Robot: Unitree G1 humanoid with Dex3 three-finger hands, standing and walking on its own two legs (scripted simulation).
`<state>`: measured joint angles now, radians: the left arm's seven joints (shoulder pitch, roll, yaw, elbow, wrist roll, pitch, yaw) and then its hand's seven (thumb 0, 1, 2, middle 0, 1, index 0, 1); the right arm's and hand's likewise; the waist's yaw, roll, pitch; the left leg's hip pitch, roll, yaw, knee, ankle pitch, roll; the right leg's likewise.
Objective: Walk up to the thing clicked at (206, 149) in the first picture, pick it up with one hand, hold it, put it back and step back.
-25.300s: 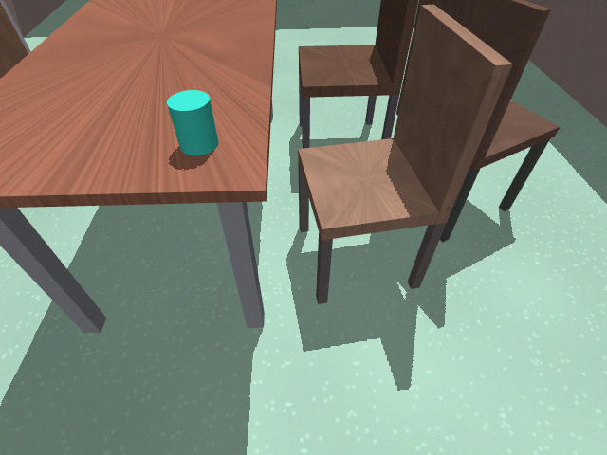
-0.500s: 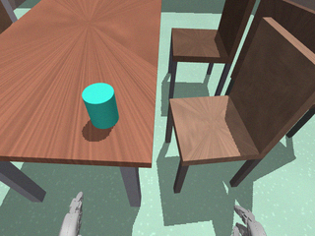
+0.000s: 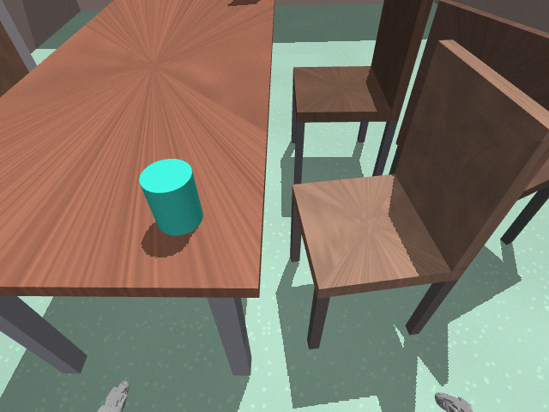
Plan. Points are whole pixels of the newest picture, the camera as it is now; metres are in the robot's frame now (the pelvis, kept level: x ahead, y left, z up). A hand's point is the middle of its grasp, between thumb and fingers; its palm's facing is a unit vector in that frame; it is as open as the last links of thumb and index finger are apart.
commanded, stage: home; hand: left
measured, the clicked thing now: (173, 197) +0.48 +0.20 +0.05
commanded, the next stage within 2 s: stand in 1.64 s
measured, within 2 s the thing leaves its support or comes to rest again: neither
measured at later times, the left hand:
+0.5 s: hand out of the picture +0.02 +0.26 -0.14, palm faces -0.04 -0.93 -0.37, open 17.6 cm
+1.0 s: hand out of the picture +0.03 +0.26 -0.14, palm faces -0.03 -0.93 -0.36, open 17.7 cm
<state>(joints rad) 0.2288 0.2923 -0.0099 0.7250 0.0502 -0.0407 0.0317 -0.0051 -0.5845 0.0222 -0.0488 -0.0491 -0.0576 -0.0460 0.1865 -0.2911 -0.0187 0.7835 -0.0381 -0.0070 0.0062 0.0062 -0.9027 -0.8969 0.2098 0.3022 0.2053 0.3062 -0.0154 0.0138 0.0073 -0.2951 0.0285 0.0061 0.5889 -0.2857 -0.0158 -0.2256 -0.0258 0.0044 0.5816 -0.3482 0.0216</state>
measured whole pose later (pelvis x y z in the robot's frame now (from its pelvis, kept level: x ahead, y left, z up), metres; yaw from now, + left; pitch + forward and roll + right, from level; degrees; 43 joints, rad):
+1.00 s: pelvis -0.02 +0.00 +0.02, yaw +1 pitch -3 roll +0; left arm 0.15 0.35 -0.01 1.13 0.02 -0.01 0.00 0.00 -0.59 0.02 -0.05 -0.05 -0.05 -0.04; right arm 0.14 -0.36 0.01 1.11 -0.01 0.00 0.01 0.00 -0.91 -0.90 0.21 0.30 0.20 0.31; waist 0.00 0.02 0.05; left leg -0.18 0.02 0.00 0.37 -0.15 -0.01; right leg -0.10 -0.03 -0.01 0.35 -0.21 0.03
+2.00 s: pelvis +0.00 +0.01 +0.02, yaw +1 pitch -3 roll +0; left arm 0.13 0.35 0.00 1.12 0.02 -0.01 0.00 0.00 -0.14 0.45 -0.17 -0.24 -0.17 -0.24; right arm 0.12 -0.35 0.00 1.12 -0.01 0.00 0.01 0.00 -0.91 -0.89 0.21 0.30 0.20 0.30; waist 0.00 0.00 0.05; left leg -0.14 0.01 0.00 0.34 -0.16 -0.01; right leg -0.06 -0.04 -0.01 0.32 -0.21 0.04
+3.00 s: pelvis +0.00 +0.01 +0.02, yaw +1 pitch -2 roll +0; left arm 0.13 0.35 0.00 1.11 0.02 0.00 0.00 0.01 0.90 0.90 -0.20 -0.30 -0.21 -0.30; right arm 0.11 -0.35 0.00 1.12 -0.01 0.00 0.00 0.00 -0.91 -0.89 0.21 0.30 0.20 0.30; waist 0.00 0.00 0.06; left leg -0.14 0.01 -0.01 0.34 -0.16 -0.01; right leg -0.05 -0.04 -0.02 0.31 -0.21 0.03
